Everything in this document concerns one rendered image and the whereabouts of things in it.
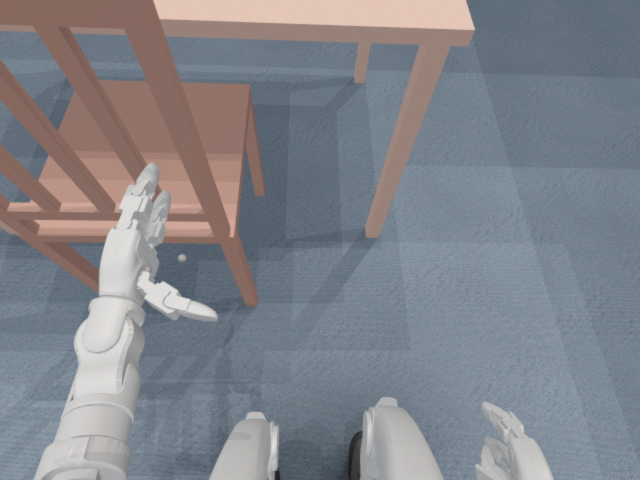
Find left robot forearm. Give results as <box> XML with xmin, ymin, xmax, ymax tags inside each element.
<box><xmin>34</xmin><ymin>295</ymin><xmax>146</xmax><ymax>480</ymax></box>

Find left robot thigh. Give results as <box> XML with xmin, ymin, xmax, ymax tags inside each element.
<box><xmin>209</xmin><ymin>419</ymin><xmax>279</xmax><ymax>480</ymax></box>

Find table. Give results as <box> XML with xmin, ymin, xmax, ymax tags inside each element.
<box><xmin>0</xmin><ymin>0</ymin><xmax>475</xmax><ymax>238</ymax></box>

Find robot right hand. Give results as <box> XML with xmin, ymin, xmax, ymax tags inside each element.
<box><xmin>475</xmin><ymin>402</ymin><xmax>554</xmax><ymax>480</ymax></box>

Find robot left hand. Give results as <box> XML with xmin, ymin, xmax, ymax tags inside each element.
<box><xmin>99</xmin><ymin>162</ymin><xmax>218</xmax><ymax>322</ymax></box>

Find chair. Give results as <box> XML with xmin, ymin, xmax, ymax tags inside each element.
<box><xmin>0</xmin><ymin>0</ymin><xmax>265</xmax><ymax>306</ymax></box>

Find robot right shin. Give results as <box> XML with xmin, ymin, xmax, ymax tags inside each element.
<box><xmin>360</xmin><ymin>397</ymin><xmax>398</xmax><ymax>480</ymax></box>

